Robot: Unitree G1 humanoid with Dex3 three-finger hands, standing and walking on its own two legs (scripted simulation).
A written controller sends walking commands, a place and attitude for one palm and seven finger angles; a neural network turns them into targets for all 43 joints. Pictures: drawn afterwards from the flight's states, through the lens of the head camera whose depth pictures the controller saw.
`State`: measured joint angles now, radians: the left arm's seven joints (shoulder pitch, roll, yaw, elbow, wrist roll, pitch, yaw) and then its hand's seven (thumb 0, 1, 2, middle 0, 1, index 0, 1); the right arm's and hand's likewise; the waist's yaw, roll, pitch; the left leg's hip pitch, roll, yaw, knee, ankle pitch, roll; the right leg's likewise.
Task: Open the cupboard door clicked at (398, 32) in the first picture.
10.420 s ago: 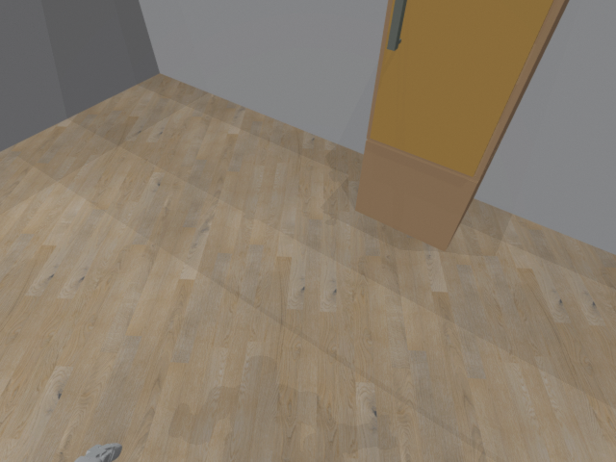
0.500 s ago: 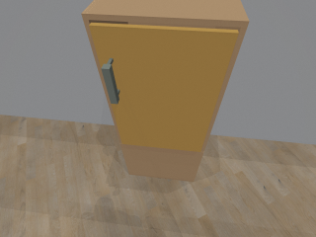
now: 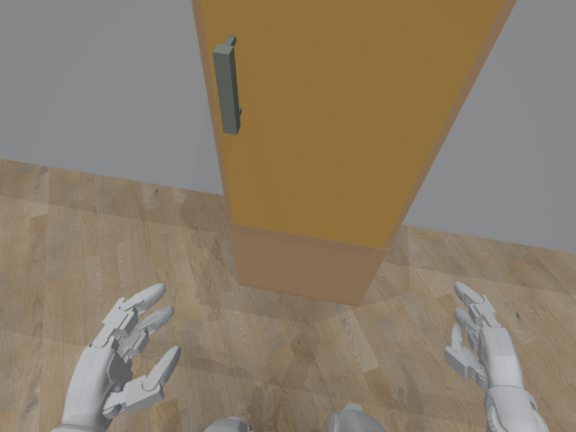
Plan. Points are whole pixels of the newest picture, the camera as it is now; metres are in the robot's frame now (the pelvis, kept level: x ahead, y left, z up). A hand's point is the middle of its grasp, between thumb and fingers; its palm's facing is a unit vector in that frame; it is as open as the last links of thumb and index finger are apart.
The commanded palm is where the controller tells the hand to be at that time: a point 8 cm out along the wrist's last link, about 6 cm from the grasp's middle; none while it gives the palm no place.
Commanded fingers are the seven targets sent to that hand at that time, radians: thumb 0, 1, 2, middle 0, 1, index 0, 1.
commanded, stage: raise the hand with hooked fingers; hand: left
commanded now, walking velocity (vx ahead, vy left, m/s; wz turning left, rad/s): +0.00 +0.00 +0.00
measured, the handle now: (231, 86) +0.59 +0.16 +0.14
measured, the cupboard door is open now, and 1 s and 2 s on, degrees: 0 0 0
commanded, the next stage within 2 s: move the hooked fingers beside the handle in 1.62 s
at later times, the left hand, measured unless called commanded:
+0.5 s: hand (105, 293) +0.25 +0.24 +0.09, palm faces -0.03 -1.00 -0.08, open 11.9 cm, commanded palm +0.22 +0.29 +0.10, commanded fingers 0.00 -0.27 0.40 -0.28 -1.05 -0.28 -1.05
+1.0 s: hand (61, 217) +0.30 +0.29 +0.15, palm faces +0.00 -1.00 -0.07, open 13.9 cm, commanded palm +0.27 +0.34 +0.16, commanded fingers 0.00 -0.50 0.30 -0.30 -1.20 -0.30 -1.20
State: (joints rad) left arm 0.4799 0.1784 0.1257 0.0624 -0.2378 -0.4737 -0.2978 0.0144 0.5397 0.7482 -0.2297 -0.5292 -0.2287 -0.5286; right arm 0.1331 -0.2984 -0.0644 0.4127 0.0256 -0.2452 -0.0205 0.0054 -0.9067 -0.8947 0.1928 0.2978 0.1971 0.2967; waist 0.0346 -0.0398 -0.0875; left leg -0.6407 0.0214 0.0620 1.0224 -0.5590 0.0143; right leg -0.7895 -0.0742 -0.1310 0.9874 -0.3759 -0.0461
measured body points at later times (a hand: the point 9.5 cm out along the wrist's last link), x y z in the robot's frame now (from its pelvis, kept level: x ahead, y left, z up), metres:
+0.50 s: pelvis +0.01 +0.03 +0.02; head +0.06 +0.03 +0.47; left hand +0.24 +0.30 +0.09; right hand +0.16 -0.23 -0.05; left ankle -0.03 +0.11 -0.67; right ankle +0.07 -0.10 -0.67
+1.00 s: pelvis +0.03 +0.02 +0.05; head +0.05 +0.02 +0.50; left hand +0.30 +0.34 +0.16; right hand +0.20 -0.20 -0.03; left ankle -0.03 +0.11 -0.67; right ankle +0.07 -0.10 -0.67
